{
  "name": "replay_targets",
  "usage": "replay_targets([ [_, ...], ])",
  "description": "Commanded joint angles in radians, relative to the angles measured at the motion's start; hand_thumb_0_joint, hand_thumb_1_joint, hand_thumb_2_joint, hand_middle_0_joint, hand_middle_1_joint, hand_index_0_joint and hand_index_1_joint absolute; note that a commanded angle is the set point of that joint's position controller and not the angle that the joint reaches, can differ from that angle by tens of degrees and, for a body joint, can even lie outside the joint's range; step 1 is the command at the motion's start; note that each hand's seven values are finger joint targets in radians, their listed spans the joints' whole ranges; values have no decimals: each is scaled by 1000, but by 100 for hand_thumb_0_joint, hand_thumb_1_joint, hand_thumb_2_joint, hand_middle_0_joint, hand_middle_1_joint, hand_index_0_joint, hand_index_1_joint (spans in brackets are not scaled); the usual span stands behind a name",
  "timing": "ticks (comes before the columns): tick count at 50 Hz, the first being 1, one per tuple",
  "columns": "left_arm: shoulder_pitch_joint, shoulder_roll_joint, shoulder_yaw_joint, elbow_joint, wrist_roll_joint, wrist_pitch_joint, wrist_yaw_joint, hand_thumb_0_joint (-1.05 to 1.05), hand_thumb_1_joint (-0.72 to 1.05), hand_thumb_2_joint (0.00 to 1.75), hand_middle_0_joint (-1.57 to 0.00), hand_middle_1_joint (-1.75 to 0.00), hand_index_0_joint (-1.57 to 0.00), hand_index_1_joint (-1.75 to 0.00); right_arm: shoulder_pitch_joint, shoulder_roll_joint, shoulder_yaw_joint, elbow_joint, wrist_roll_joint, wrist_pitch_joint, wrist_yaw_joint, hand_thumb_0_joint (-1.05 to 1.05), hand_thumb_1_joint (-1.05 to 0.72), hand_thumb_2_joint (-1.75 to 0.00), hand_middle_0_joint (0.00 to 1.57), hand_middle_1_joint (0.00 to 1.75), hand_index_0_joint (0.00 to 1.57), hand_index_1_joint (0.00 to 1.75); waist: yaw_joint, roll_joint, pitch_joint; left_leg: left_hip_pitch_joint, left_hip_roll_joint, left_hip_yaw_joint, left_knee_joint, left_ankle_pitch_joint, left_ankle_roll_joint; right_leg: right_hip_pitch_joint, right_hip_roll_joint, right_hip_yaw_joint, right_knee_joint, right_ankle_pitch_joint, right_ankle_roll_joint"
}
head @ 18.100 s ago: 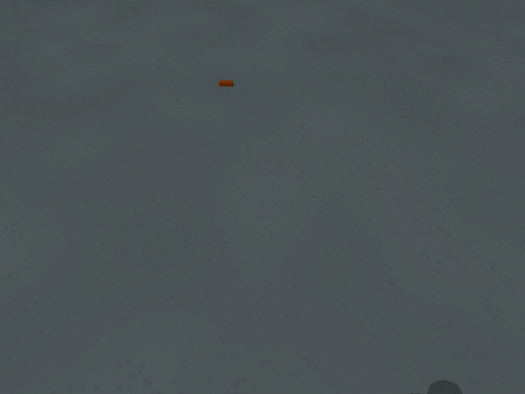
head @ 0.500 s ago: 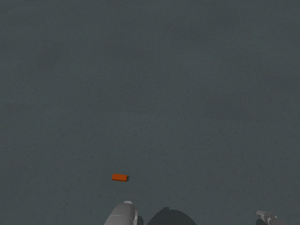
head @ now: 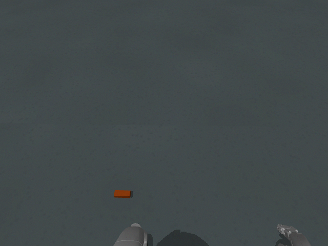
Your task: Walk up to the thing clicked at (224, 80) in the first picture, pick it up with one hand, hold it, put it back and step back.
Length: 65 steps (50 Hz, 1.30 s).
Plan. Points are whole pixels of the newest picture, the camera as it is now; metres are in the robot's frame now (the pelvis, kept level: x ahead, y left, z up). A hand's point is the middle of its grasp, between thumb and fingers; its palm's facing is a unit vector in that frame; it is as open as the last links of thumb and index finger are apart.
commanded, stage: walk up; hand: left
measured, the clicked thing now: (122, 194) +0.52 +0.29 -0.73
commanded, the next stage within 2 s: none
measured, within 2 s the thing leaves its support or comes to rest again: neither
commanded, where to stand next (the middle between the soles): +0.13 +0.04 m, yaw +2 degrees
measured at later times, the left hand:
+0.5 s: hand out of the picture +0.04 +0.29 -0.14, palm faces +0.08 -0.92 -0.37, open 7.4 cm
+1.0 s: hand out of the picture +0.11 +0.28 -0.12, palm faces +0.03 -0.86 -0.51, open 7.3 cm
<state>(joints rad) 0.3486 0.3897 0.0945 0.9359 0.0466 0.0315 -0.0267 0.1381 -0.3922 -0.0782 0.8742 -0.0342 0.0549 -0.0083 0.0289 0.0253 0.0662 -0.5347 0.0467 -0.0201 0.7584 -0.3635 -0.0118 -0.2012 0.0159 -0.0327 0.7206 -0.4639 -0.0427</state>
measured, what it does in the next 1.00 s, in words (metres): steps on the spot: left foot, then right foot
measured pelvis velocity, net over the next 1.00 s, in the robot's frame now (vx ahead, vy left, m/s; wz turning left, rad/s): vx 0.05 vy -0.01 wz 0.06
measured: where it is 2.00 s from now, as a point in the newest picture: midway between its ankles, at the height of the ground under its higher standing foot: outside the picture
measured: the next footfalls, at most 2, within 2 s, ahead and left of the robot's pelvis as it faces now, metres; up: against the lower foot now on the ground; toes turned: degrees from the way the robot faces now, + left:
left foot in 0.44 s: +0.17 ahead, +0.14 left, +0.00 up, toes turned +7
right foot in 0.84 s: +0.19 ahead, -0.10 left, +0.00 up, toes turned +3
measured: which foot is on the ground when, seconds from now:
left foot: up 0.00-0.42, down 0.44-0.86, up 0.88-1.00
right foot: down 0.00-0.48, up 0.50-0.82, down 0.84-1.00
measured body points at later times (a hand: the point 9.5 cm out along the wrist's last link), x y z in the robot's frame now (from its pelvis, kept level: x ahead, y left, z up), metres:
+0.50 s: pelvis +0.07 +0.02 +0.00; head +0.10 +0.03 +0.45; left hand +0.03 +0.34 -0.12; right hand +0.21 -0.27 -0.10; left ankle +0.13 +0.13 -0.71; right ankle -0.03 -0.10 -0.69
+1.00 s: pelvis +0.05 -0.01 +0.00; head +0.14 -0.05 +0.44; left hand +0.11 +0.32 -0.08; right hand +0.21 -0.30 -0.15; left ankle +0.04 +0.15 -0.63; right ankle +0.15 -0.10 -0.71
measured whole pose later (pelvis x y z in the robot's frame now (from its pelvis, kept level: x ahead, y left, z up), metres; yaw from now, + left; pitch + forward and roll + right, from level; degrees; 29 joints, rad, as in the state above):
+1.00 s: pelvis +0.05 -0.01 +0.00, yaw +3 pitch -2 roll +3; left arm 0.19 0.37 0.04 0.82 0.03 0.00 0.03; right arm 0.08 -0.42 -0.06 0.80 0.02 0.11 -0.02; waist 0.03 0.08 0.24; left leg -0.54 -0.12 -0.13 1.28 -0.55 0.01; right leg -0.46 -0.03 0.00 0.75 -0.25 -0.03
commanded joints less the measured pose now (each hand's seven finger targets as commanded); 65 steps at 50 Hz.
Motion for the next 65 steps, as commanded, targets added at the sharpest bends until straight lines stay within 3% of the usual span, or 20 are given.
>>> replay_targets([
  [1,-150,257,52,-127,17,-48,28,0,90,90,-20,-30,-20,-30,-43,-225,-56,-45,38,-49,-5,0,-90,-90,20,30,20,30,-13,-96,250,18,-58,-143,271,30,-1,-406,-317,476,-599,-411,-140],
  [3,-109,249,64,-91,8,-74,34,0,90,90,-20,-30,-20,-30,100,-188,-44,-15,34,-56,11,0,-90,-90,20,30,20,30,-56,-123,115,-103,-122,-96,335,70,6,-39,-190,274,-525,-73,-56],
  [7,57,260,74,-93,-3,-105,11,0,90,90,-20,-30,-20,-30,22,-226,-43,-62,34,-74,40,0,-90,-90,20,30,20,30,51,-165,142,-247,-68,-109,206,76,-1,202,-257,336,-579,-224,-75],
  [15,148,251,62,-116,-25,-102,17,0,90,90,-20,-30,-20,-30,-8,-181,-24,-106,17,-86,59,0,-90,-90,20,30,20,30,83,-174,58,-95,-32,4,-45,30,21,344,-276,157,-413,482,-105],
  [21,20,251,30,-180,-38,-93,19,0,90,90,-20,-30,-20,-30,231,-185,-46,-62,23,-108,46,0,-90,-90,20,30,20,30,-76,-74,-50,447,-85,117,-267,230,80,21,-202,-1,-89,687,-96],
  [22,49,200,9,-181,-43,-92,21,0,90,90,-20,-30,-20,-30,311,-224,-65,-43,18,-114,31,0,-90,-90,20,30,20,30,-116,25,-126,631,-58,53,-285,228,112,-93,-148,-37,136,621,-53],
  [24,113,126,-14,-190,-52,-87,29,0,90,90,-20,-30,-20,-30,327,-316,-76,-88,6,-121,5,0,-90,-90,20,30,20,30,-97,171,-172,732,327,-555,-358,306,264,-392,31,39,413,-104,6],
  [25,76,227,5,-166,-48,-78,42,0,90,90,-20,-30,-20,-30,297,-343,-83,-84,43,-117,8,0,-90,-90,20,30,20,30,-108,118,-134,587,395,-617,-425,265,361,-348,-26,97,497,-145,-9],
  [30,96,174,-8,-89,-73,-67,37,0,90,90,-20,-30,-20,-30,41,-185,-1,-118,41,-117,-6,0,-90,-90,20,30,20,30,11,79,87,138,180,-67,-364,711,227,-155,-64,117,363,44,17],
  [34,47,177,-6,-102,-104,-53,79,0,90,90,-20,-30,-20,-30,-28,-209,-16,-169,13,-57,-5,0,-90,-90,20,30,20,30,-13,243,48,185,177,-13,-296,1026,272,-199,-17,43,350,37,59],
  [42,19,215,23,-108,-37,-56,80,0,90,90,-20,-30,-20,-30,-48,-175,-21,-195,47,4,0,0,-90,-90,20,30,20,30,22,-15,-172,191,77,-15,61,363,134,32,-42,35,-220,407,36],
  [43,-13,277,38,-132,-18,-69,83,0,90,90,-20,-30,-20,-30,10,-122,-5,-183,61,7,3,0,-90,-90,20,30,20,30,13,-226,-160,50,-21,5,216,70,71,75,-231,295,-264,651,1],
  [45,-102,365,46,-197,-15,-63,84,0,90,90,-20,-30,-20,-30,45,-165,-22,-169,51,34,-25,0,-90,-90,20,30,20,30,13,-272,-148,32,-128,-140,527,-347,38,-65,-480,590,-279,881,-260],
  [49,-204,255,39,-218,-19,-48,86,0,90,90,-20,-30,-20,-30,88,-211,-48,-118,57,34,-18,0,-90,-90,20,30,20,30,-36,-181,-133,13,-182,-187,695,-142,0,-113,-284,285,-235,619,-146],
  [56,-108,231,57,-217,25,-26,47,0,90,90,-20,-30,-20,-30,127,-216,-15,-53,32,-47,-13,0,-90,-90,20,30,20,30,66,-372,-221,5,-99,19,113,-216,-42,201,-217,258,-322,-177,-161],
  [59,-97,273,71,-196,8,-5,27,0,90,90,-20,-30,-20,-30,207,-212,-16,-2,14,-76,-1,0,-90,-90,20,30,20,30,24,-307,-135,253,-105,76,-261,-175,16,2,-241,242,-309,-176,-130],
  [61,-93,234,45,-179,-5,5,24,0,90,90,-20,-30,-20,-30,282,-205,-32,63,-11,-75,2,0,-90,-90,20,30,20,30,-34,-73,-57,493,-116,59,-408,-89,57,-301,-160,140,-171,-301,-19],
  [63,-286,205,54,-253,-10,-14,13,0,90,90,-20,-30,-20,-30,275,-401,-74,-1,-26,-84,8,0,-90,-90,20,30,20,30,-123,260,176,320,369,-811,-709,-951,257,-820,17,90,323,-121,42],
  [64,-350,297,72,-242,-6,-29,8,0,90,90,-20,-30,-20,-30,191,-429,-78,-15,-3,-97,8,0,-90,-90,20,30,20,30,-113,211,324,83,434,-854,-807,-985,308,-709,-68,214,375,-33,34],
  [65,-286,285,66,-209,-22,-43,-6,0,90,90,-20,-30,-20,-30,93,-358,-54,-26,-8,-115,6,0,-90,-90,20,30,20,30,-51,129,368,72,361,-673,-763,-761,268,-621,-91,229,355,83,28],
])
